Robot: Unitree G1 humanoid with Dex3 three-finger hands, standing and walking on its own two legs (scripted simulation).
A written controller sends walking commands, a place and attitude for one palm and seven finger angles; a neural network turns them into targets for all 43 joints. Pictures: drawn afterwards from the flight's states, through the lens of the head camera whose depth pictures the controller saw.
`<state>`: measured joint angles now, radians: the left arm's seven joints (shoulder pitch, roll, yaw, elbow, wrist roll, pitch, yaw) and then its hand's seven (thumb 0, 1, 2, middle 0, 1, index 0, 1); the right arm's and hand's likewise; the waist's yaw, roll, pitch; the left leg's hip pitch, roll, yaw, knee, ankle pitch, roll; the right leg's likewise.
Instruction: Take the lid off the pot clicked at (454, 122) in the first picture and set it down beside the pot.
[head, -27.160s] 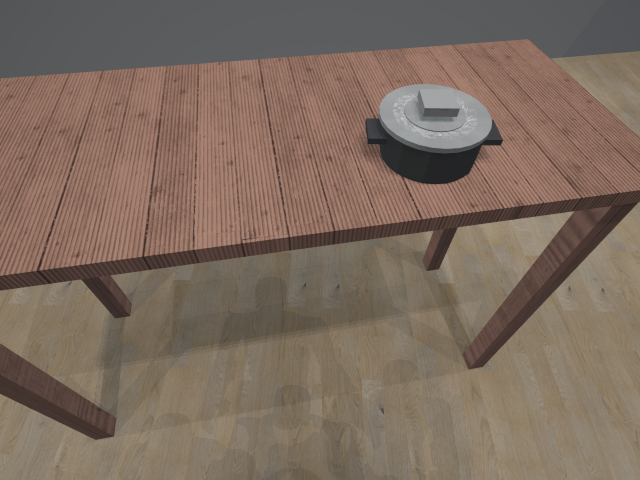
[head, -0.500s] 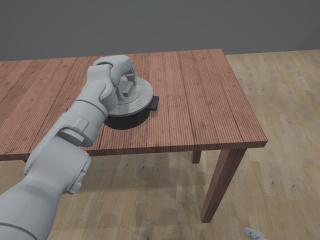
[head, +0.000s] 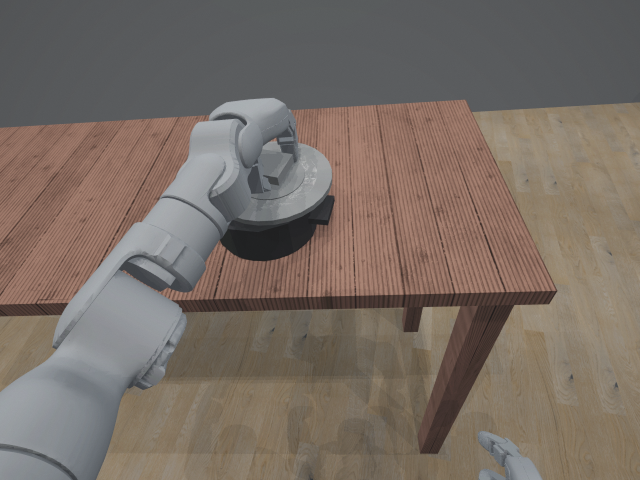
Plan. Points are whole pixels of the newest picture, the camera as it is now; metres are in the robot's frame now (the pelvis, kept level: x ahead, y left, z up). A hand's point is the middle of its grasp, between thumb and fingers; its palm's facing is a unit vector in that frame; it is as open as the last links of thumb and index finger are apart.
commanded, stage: lift the lid straight up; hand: left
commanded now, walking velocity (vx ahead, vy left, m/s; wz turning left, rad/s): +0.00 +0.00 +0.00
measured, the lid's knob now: (269, 166) +0.47 +0.08 +0.17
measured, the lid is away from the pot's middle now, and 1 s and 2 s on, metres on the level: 0.02 0.02 0.06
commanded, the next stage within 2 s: move the lid sideways beside the pot in 1.40 s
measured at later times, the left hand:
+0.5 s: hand (251, 137) +0.44 +0.08 +0.23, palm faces -0.20 -0.05 -0.98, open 8.6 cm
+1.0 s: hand (238, 96) +0.46 +0.09 +0.28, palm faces -0.16 -0.05 -0.98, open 8.6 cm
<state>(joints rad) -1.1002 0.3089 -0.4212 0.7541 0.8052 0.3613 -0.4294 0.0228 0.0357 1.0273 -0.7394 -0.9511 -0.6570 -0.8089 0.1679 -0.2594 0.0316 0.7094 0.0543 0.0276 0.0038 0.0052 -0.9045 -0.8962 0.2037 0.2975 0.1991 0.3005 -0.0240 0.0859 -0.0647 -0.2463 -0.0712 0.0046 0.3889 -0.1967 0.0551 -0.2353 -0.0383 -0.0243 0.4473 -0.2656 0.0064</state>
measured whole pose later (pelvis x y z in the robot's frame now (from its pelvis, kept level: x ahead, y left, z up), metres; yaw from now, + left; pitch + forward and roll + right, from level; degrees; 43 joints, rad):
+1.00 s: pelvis +0.00 +0.00 +0.00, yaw -1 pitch +4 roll +1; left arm -1.34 0.38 -0.35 0.87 0.87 0.38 -0.50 0.02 0.02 1.04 -0.76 -0.95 -0.66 -0.82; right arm 0.21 -0.27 0.05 0.71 0.06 0.01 -0.03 0.01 -0.90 -0.90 0.20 0.30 0.20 0.30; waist -0.04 0.07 -0.06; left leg -0.26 -0.07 0.02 0.37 -0.18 0.06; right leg -0.25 -0.03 -0.01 0.43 -0.25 0.01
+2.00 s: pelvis -0.01 +0.00 +0.00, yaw +0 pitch +3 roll +0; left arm -1.29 0.53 -0.35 0.74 0.90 0.37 -0.58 0.02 0.02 1.04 -0.77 -0.95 -0.66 -0.82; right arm 0.20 -0.28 0.04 0.67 0.07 0.01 -0.04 0.01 -0.90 -0.90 0.20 0.30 0.20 0.30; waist -0.04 0.05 -0.05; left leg -0.27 -0.06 0.01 0.40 -0.18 0.06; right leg -0.25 -0.03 -0.02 0.43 -0.24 0.01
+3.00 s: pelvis -0.01 +0.02 +0.00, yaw +0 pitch +5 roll -1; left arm -1.28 0.73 -0.22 0.81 0.96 0.28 -0.61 0.02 0.03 1.04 -0.77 -0.96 -0.66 -0.82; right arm 0.21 -0.29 0.04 0.65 0.09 0.09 -0.03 0.00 -0.90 -0.90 0.20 0.30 0.20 0.30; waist -0.05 0.06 -0.05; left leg -0.32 -0.07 0.00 0.42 -0.19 0.07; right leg -0.27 -0.03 -0.03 0.41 -0.22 0.02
